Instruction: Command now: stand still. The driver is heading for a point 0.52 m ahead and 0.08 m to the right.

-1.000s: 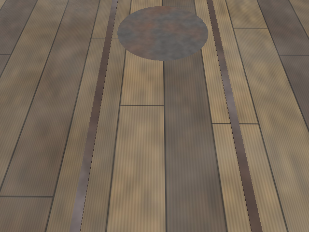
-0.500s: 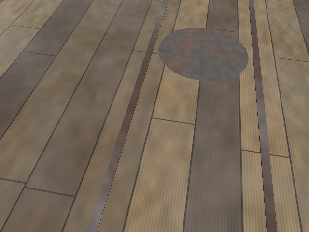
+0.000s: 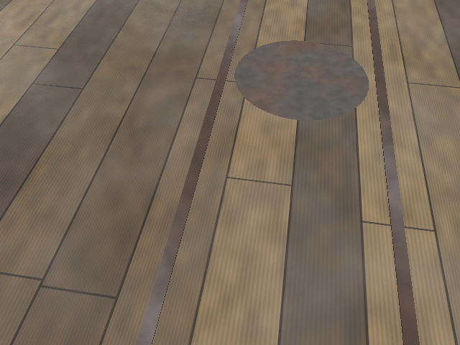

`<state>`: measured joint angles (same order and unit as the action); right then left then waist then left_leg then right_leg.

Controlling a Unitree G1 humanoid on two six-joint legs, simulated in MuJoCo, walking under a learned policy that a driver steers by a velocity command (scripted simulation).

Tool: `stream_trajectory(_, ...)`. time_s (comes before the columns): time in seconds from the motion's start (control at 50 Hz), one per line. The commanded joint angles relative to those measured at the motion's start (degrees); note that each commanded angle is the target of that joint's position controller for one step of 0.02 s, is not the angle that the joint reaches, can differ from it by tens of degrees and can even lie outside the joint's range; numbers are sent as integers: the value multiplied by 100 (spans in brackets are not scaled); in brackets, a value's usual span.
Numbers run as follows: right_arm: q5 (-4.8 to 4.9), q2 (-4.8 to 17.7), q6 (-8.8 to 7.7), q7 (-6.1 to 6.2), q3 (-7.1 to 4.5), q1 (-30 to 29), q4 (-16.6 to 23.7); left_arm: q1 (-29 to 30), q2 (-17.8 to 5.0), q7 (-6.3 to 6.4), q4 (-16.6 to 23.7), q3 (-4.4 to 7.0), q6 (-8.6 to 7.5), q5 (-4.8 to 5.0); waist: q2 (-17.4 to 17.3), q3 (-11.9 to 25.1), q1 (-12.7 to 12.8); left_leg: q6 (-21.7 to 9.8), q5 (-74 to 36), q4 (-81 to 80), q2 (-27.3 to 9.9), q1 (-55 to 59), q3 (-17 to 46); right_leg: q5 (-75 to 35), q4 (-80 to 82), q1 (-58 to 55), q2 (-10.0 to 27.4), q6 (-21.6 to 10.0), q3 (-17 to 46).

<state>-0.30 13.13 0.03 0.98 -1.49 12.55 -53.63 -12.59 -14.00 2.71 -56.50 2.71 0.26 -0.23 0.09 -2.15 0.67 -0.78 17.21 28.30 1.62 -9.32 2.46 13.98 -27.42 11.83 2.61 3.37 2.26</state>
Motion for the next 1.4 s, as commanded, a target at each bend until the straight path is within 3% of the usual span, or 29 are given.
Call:
stream_trajectory(0.02,6,608,-52,33,-113,81,114,-99,-628,27,70,113,-40,5,-58,66,-4,-93,-1027,-621,-279,-378,234,-938,261,-277,-10,-86,-49)
stream_trajectory(0.34,23,528,-41,87,-44,347,-377,-232,-449,40,-443,30,-18,17,-13,-57,-26,-42,-850,-646,-206,-416,101,-784,315,-181,-76,-132,-107)
stream_trajectory(0.38,60,582,-10,116,-67,484,-466,-344,-359,51,-538,11,-1,50,-153,-14,-55,-159,819,-784,-147,-448,123,527,74,-68,-330,-181,-384)
stream_trajectory(0.44,147,1007,-53,127,-206,758,-437,-37,-260,17,-341,-10,-129,77,-846,-586,-251,-771,3228,-1527,-1004,-694,1406,1538,-1018,1021,-513,-325,-648)
stream_trajectory(0.46,173,1168,-109,118,-272,846,-450,24,-129,-39,-271,-46,-230,95,-1156,-688,-287,-1067,3387,-1820,-1502,-781,2119,1210,-1574,1145,-369,-388,-536)
stream_trajectory(0.5,178,1080,-212,103,-274,598,-352,-34,-154,-158,-224,-34,-408,178,-1134,-889,-123,-1272,2941,-1940,-1851,-861,2492,1294,-1814,1341,-69,-621,-272)
stream_trajectory(0.56,265,861,-232,52,-223,-119,-85,-1099,-205,-236,-657,48,-546,164,-571,-631,482,-696,1550,-935,-973,-1608,1086,334,138,-719,-316,-746,-492)
stream_trajectory(0.58,202,571,-273,28,-140,-173,-18,-1745,-474,-234,-832,140,-548,104,300,-281,646,-407,798,527,-473,-2071,347,572,622,-1518,323,-835,565)
stream_trajectory(0.6,168,330,-369,47,-90,-186,191,-2417,-1202,-287,-881,297,-581,129,1766,3,746,-89,1036,2274,183,-3074,-392,1405,1614,-2168,1567,-1511,2910)
stream_trajectory(0.62,181,513,-465,28,-134,-259,253,-2263,-965,-342,-815,167,-648,31,1299,-65,590,-115,1495,3307,60,-3326,197,1233,1746,-1899,1887,-1778,3700)
stream_trajectory(0.64,352,464,-508,-5,-141,-137,255,-1876,-834,-346,-728,124,-699,19,1162,-383,328,-245,1161,3843,-231,-3810,290,2008,1904,-1658,2014,-1895,3737)
stream_trajectory(0.68,298,632,-599,-42,-202,-277,180,-1205,-534,-367,-461,20,-730,63,531,-647,170,-371,90,3710,-642,-3916,199,1450,2013,-1407,1502,-1496,2553)
stream_trajectory(0.72,171,684,-610,-97,-266,-363,156,-1329,-277,-349,-443,-70,-681,56,580,-499,186,-291,-488,3156,-746,-3582,4,75,2065,-1468,1061,-1251,1560)
stream_trajectory(0.82,160,231,-564,-197,-138,-1374,529,-1695,-535,-177,-408,-61,-551,-7,469,-491,368,21,-1324,1562,-583,-3291,-388,-1422,2142,-1229,843,-1303,643)
stream_trajectory(0.9,212,291,-558,-288,-76,-2036,794,-1883,-704,-133,-419,3,-542,67,539,-683,446,12,-1866,603,-416,-2635,-509,-1363,2315,-919,950,-1354,410)
stream_trajectory(0.96,222,494,-591,-353,-113,-2136,933,-1804,-732,-125,-432,65,-507,128,548,-689,254,-208,-1736,252,-405,-2495,-398,-2025,2060,-1427,1184,-1244,309)
stream_trajectory(0.98,200,602,-615,-369,-160,-2075,934,-1811,-689,-127,-402,68,-475,112,512,-512,179,-296,-1517,183,-231,-2337,-569,-2983,1739,-1739,1108,-1173,146)
stream_trajectory(1.02,221,929,-615,-327,-350,-905,665,-1587,-871,-138,-326,122,-409,60,821,292,-513,-566,-1402,247,33,-641,-672,-5054,380,-1586,1080,-1008,34)
stream_trajectory(1.04,231,1196,-592,-268,-487,153,380,-1486,-788,-151,-236,82,-385,11,749,936,-999,-772,-1432,284,-178,915,-399,-4861,-898,-831,834,-826,-29)
stream_trajectory(1.06,75,1717,-564,-212,-619,1095,202,-1903,-255,-208,-78,-74,-437,-46,-373,1950,-958,-1417,-625,224,-1723,3281,1714,-2362,-3091,1274,103,-537,-251)
stream_trajectory(1.08,92,1510,-514,-229,-518,1268,125,-2027,65,-230,-150,-174,-589,-23,-1459,2584,-869,-1685,-292,-703,-2463,3521,3664,1874,-4443,1982,-556,-510,389)
stream_trajectory(1.1,84,1191,-546,-259,-408,849,111,-1736,-400,-242,-39,-14,-697,293,-1326,1909,-744,-1606,524,-1251,-2431,2903,3677,1702,-5148,2650,-346,-593,765)
stream_trajectory(1.12,97,892,-589,-258,-333,290,225,-1173,-666,-212,130,50,-731,406,-782,1013,-591,-1362,490,-1412,-2246,1907,2792,1212,-5134,2836,-1,-680,520)
stream_trajectory(1.14,51,718,-646,-283,-274,-230,265,-860,-608,-165,187,72,-710,338,-303,432,-381,-1245,-528,-1587,-2015,843,2013,713,-4826,2575,218,-648,381)
stream_trajectory(1.16,-3,542,-706,-318,-217,-505,264,-927,-511,-110,133,121,-617,231,-256,279,-115,-1111,-1659,-1639,-1745,199,1306,528,-4534,2088,395,-618,371)
stream_trajectory(1.22,-77,440,-743,-332,-176,-466,41,-1285,-179,-81,67,134,-411,156,-392,206,217,-1178,-3832,-1698,-1450,-559,271,485,-4012,1434,389,-514,209)
stream_trajectory(1.26,-94,645,-744,-248,-192,-415,-73,-936,-181,-74,267,140,-368,84,-398,150,276,-1266,-4515,-1730,-1429,-586,-28,68,-3353,1674,384,-405,132)
stream_trajectory(1.32,-76,783,-631,-99,-182,-377,-134,-244,-83,-151,490,58,-386,14,-381,285,137,-1136,-4582,-1660,-1155,-552,-502,-961,-1775,1347,326,-330,-103)
stream_trajectory(1.4,18,979,-484,-49,-199,22,-354,353,-312,-214,649,62,-340,32,-339,439,-92,-1094,-4173,-1419,-1319,18,-356,-1332,-866,1086,126,-337,-131)
